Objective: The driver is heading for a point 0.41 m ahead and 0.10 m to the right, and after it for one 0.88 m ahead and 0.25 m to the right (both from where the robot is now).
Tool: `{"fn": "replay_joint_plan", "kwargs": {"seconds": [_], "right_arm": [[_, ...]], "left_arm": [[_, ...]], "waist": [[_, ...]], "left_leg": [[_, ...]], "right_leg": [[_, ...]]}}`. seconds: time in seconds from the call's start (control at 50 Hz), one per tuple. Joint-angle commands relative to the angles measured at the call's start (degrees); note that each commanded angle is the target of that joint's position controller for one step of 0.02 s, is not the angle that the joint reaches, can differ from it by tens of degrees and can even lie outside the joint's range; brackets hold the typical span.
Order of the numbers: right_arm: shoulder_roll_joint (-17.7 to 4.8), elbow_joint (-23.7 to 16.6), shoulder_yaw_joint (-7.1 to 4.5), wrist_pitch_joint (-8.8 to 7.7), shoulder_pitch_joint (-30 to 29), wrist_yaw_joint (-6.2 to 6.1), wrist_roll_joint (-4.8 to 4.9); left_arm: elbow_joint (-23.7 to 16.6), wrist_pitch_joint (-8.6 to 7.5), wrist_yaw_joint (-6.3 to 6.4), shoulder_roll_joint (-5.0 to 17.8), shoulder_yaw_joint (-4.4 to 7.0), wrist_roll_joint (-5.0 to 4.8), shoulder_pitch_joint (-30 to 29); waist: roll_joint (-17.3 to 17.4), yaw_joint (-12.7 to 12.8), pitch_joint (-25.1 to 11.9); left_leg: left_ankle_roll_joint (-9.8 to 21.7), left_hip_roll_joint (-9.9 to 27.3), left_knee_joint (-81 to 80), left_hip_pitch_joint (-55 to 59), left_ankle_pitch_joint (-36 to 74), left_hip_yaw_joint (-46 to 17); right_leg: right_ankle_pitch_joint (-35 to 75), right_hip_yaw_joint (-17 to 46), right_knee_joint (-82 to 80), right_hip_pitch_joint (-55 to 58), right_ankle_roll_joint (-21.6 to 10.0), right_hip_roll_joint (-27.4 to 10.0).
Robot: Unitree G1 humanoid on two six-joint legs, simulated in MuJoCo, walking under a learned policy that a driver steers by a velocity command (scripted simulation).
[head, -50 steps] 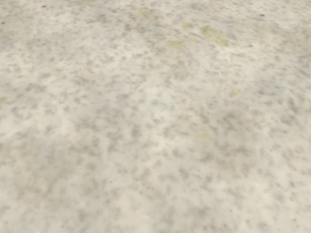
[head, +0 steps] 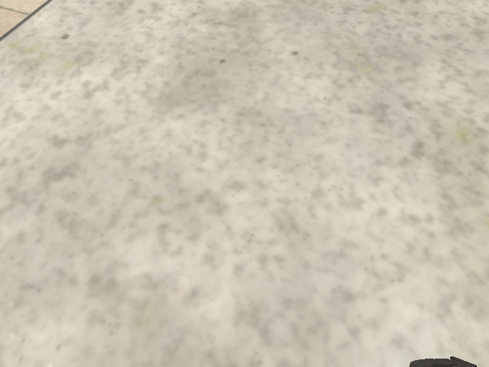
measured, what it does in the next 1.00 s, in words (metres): walks ahead, turning right: left foot, then right foot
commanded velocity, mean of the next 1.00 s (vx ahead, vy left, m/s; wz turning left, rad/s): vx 0.30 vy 0.00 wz -0.39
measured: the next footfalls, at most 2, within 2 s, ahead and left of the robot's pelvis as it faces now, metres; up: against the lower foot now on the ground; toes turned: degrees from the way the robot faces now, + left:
left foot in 0.06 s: +0.18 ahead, +0.10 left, +0.00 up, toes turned +3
right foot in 0.56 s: +0.44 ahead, -0.10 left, +0.00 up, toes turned -17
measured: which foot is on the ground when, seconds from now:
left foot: up 0.00-0.04, down 0.06-0.58, up 0.60-1.00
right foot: down 0.00-0.08, up 0.10-0.54, down 0.56-1.00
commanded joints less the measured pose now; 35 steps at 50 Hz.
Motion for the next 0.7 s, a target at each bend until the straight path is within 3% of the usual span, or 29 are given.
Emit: {"fn": "replay_joint_plan", "kwargs": {"seconds": [0.02, 0.04, 0.06, 0.08, 0.1, 0.12, 0.14, 0.16, 0.18, 0.2, 0.24, 0.32, 0.38, 0.44, 0.48, 0.52, 0.54, 0.56, 0.58, 0.6, 0.62, 0.64, 0.66, 0.68, 0.7], "right_arm": [[-4.52, -2.94, -1.06, -1.41, 0.68, -0.85, -0.48], [-5.12, -0.32, -1.56, -2.07, 8.03, -1.36, -0.92], [-7.94, 2.75, -2.65, -2.65, 17.43, -2.12, -1.93], [-14.89, 3.04, -4.35, -2.78, 24.34, -3.15, -2.67], [-15.26, 3.32, -4.8, -2.16, 24.64, -3.73, 0.23], [-12.91, 3.6, -4.08, -2.12, 19.98, -3.93, 1.01], [-8.8, 3.55, -2.96, -2.54, 15.85, -3.77, 1.01], [-6.07, 3.61, -2.19, -3.04, 13.26, -3.61, 1.07], [-4.5, 3.96, -1.7, -3.46, 11.8, -3.7, 1.39], [-3.99, 4.19, -1.56, -3.99, 11.71, -3.75, 1.26], [-4.66, 5.42, -1.88, -5.08, 13.04, -3.8, 1.43], [-4.62, 7.53, -2.12, -5.65, 16.15, -4.1, 1.35], [-4.47, 8.61, -2.01, -5.68, 17.07, -4.35, 1.41], [-5.33, 10.08, -2.04, -5.28, 18.7, -5.08, 1.67], [-6.52, 10.9, -2.29, -4.8, 19.48, -5.6, 1.68], [-8.27, 10.79, -2.91, -4.09, 18.09, -6.29, 1.7], [-8.82, 10.49, -3.14, -3.57, 17.47, -6.42, 1.76], [-9.12, 9.94, -3.27, -3.25, 16.37, -6.22, 2.31], [-5.68, 8.12, -2.52, -3.31, 18.87, -5.89, 2.14], [-2.92, 5.9, -1.93, -2.66, 24.75, -5.56, 3.38], [-5.7, 6.34, -2.18, -2.18, 20.87, -5.51, 1.5], [-5.22, 5.16, -2.05, -2.19, 16.6, -5.32, 1.81], [-5.16, 5.05, -2.11, -2.14, 14.53, -5.4, 1.39], [-5.4, 4.6, -2.28, -1.26, 13.98, -5.44, 0.59], [-5.07, 4.96, -2.27, 0.01, 15.42, -5.45, 0.04]], "left_arm": [[-1.16, 0.21, 0.41, 10.42, 2.14, -0.16, 0.05], [-0.66, 0.6, 0.5, 10.13, 1.91, -0.48, 0.13], [-1.23, 0.56, 0.48, 8.19, 1.13, -0.75, 0.61], [-4.82, 0.29, -0.33, 1.87, -0.59, -1.99, 3.03], [-4.21, 0.74, 0.33, 6.67, 1.01, -0.8, 1.15], [-4.87, 1.04, 0.45, 7.88, 1.72, -0.61, -2.98], [-4.65, 0.85, 0.1, 6.23, 1.29, -1.0, -3.72], [-3.62, 1.3, -0.03, 5.39, 1.36, -0.92, -3.26], [-2.64, 2.17, -0.25, 4.83, 1.4, 0.08, -1.81], [-1.68, 2.92, -0.67, 4.01, 1.39, 0.57, -0.55], [-1.98, 3.61, -1.35, 3.19, 1.67, 0.44, -2.02], [-4.38, 3.9, -1.9, 2.39, 1.77, 0.49, -10.16], [-6.47, 3.61, -2.43, 1.25, 1.1, 0.62, -16.19], [-8.49, 3.26, -2.91, 0.07, 0.29, 1.1, -20.78], [-8.72, 3.07, -2.88, 0.67, 0.43, 1.37, -19.67], [-7.39, 2.87, -2.39, 2.34, 1.12, 1.71, -13.63], [-6.16, 2.41, -2.01, 3.67, 1.77, 1.93, -8.59], [-4.38, 1.63, -1.29, 5.48, 2.67, 2.53, -2.47], [-4.25, 1.18, -0.46, 11.46, 4.16, 2.28, -0.47], [-5.67, 1.97, -0.21, 17.4, 5.82, 0.45, -1.58], [-7.15, 3.18, 0.23, 15.49, 5.9, -1.74, -2.57], [-7.7, 3.84, 0.72, 12.14, 4.97, -1.81, -7.49], [-7.8, 4.37, 0.96, 8.44, 3.84, -1.59, -10.66], [-7.8, 4.58, 1.18, 6.76, 3.35, -1.82, -11.89], [-7.87, 4.65, 1.18, 6.02, 3.1, -1.49, -12.52]], "waist": [[-7.65, -4.45, 0.36], [-5.88, -7.95, -3.66], [-3.21, -11.38, -9.98], [9.97, -12.38, -19.4], [8.15, -12.91, -20.46], [3.55, -10.71, -10.95], [2.64, -8.26, -5.14], [2.57, -6.41, -1.98], [4.06, -4.68, -0.18], [4.58, -4.13, -0.29], [3.32, -3.32, 0.43], [2.18, -4.38, 2.99], [1.98, -5.31, 4.16], [1.6, -6.2, 5.1], [2.53, -5.69, 3.26], [4.11, -3.3, -0.44], [3.75, -1.34, -3.56], [0.92, 2.05, -7.14], [-7.39, 0.85, -12.17], [-15.9, -2.66, -22.52], [-4.28, -0.33, -23.62], [-3.31, -1.47, -14.45], [-0.73, -3.49, -7.25], [-1.43, -4.86, -4.29], [-2.28, -5.87, -4.07]], "left_leg": [[2.8, -3.23, -5.28, 9.14, -4.36, 3.79], [4.13, -4.94, -9.59, 18.87, -2.32, 4.48], [6.0, -0.16, -9.68, 33.86, -3.58, -0.85], [12.29, 19.5, -11.95, 53.58, -7.93, -26.82], [14.07, 23.91, -18.73, 50.26, -3.42, -38.52], [12.08, 20.49, -18.74, 42.83, -1.85, -27.7], [9.74, 17.56, -20.98, 34.75, 0.55, -20.37], [7.07, 14.76, -23.43, 29.44, 1.64, -14.93], [5.43, 12.63, -25.31, 25.35, 2.61, -11.0], [5.06, 11.83, -26.54, 23.61, 4.22, -8.59], [5.31, 11.49, -28.32, 23.62, 7.99, -5.16], [5.57, 11.28, -29.79, 26.42, 11.38, 0.7], [5.14, 10.44, -29.42, 27.45, 14.32, 5.14], [4.23, 10.68, -25.02, 29.16, 30.28, 9.68], [3.04, 11.21, -19.36, 32.56, 41.65, 11.01], [2.05, 11.22, -8.92, 34.42, 52.46, 11.71], [1.67, 11.0, -0.04, 33.74, 50.69, 11.48], [0.0, 8.98, 13.07, 29.96, 39.78, 12.05], [-2.12, 4.06, 30.65, 16.76, 2.54, 12.14], [-4.49, -6.25, 50.2, -0.01, -30.99, 4.51], [-4.45, -2.24, 50.0, -2.22, -25.09, -3.46], [-4.51, -0.28, 47.2, -3.65, -20.46, -3.45], [-4.76, 1.43, 41.63, -3.1, -18.07, -3.25], [-5.16, 2.39, 37.23, -1.06, -16.97, -3.58], [-5.54, 2.32, 34.72, 2.37, -15.9, -3.3]], "right_leg": [[43.05, 5.78, 4.5, -1.57, -7.73, -14.7], [47.6, 3.49, 13.99, -2.78, -6.7, -12.87], [38.17, 2.87, 26.24, -11.22, -5.57, -10.56], [6.81, 0.99, 48.2, -31.86, -2.74, -2.91], [-12.58, 8.94, 57.39, -38.45, -3.14, 1.45], [-8.52, 13.26, 58.64, -41.15, -3.96, -1.52], [-4.26, 13.03, 54.95, -39.61, -4.12, -3.64], [-1.9, 12.69, 51.46, -36.99, -3.95, -4.86], [-0.19, 12.51, 49.76, -34.34, -3.35, -5.38], [1.6, 12.16, 50.02, -32.39, -2.95, -5.05], [4.86, 12.12, 49.89, -34.23, -2.56, -4.88], [12.58, 11.84, 44.84, -41.96, -1.77, -5.5], [18.03, 9.28, 34.97, -41.35, -1.82, -4.88], [19.42, 4.2, 25.22, -36.57, -3.03, -2.89], [16.8, 2.32, 22.53, -33.05, -4.61, -0.52], [11.71, 1.05, 21.3, -26.83, -6.82, 3.1], [11.54, 1.9, 18.66, -21.34, -8.2, 4.46], [19.53, 3.77, 11.68, -12.72, -9.88, 4.51], [45.88, 16.9, 15.75, 0.59, -13.15, -8.1], [71.73, 41.54, 16.37, 15.97, -26.45, -23.49], [61.9, 37.9, 12.65, 11.88, -26.01, -21.39], [51.18, 33.03, 9.54, 2.93, -24.19, -19.05], [44.63, 29.59, 6.42, -5.43, -20.74, -15.43], [42.4, 26.99, 5.03, -10.75, -18.5, -12.71], [40.65, 25.14, 4.09, -14.65, -17.13, -10.75]]}}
